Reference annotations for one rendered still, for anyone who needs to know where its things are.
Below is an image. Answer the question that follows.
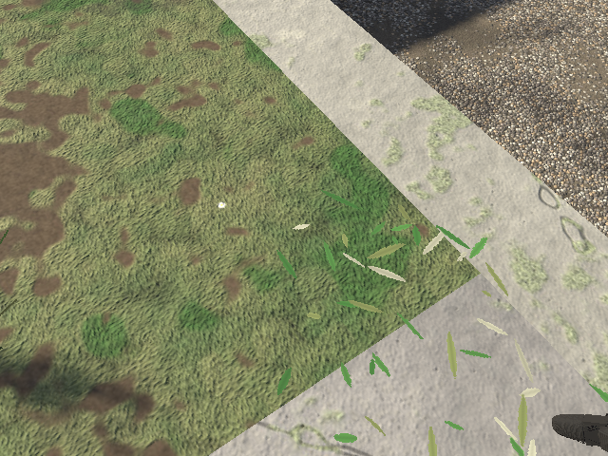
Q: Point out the robot right hand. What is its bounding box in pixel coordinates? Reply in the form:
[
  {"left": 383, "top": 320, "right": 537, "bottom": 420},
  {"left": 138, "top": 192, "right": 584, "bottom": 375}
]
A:
[{"left": 552, "top": 413, "right": 608, "bottom": 452}]

